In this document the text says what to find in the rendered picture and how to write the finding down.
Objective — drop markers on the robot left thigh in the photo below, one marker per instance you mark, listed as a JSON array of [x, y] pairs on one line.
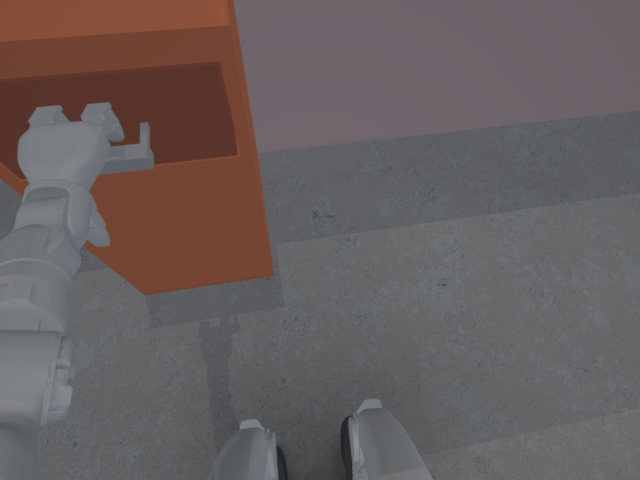
[[249, 454]]

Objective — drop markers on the drawer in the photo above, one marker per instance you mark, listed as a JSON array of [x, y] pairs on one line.
[[186, 107]]

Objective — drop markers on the robot right shin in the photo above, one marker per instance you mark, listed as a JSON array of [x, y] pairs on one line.
[[360, 472]]

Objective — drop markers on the handle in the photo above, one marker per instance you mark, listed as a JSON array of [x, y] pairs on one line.
[[133, 157]]

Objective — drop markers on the left robot forearm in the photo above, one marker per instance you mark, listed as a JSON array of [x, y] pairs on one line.
[[39, 257]]

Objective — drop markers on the robot left upper arm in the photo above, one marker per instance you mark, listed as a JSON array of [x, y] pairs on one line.
[[36, 382]]

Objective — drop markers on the cabinet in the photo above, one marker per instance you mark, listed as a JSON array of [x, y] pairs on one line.
[[181, 225]]

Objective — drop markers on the left robot hand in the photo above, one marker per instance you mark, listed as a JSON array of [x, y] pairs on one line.
[[54, 148]]

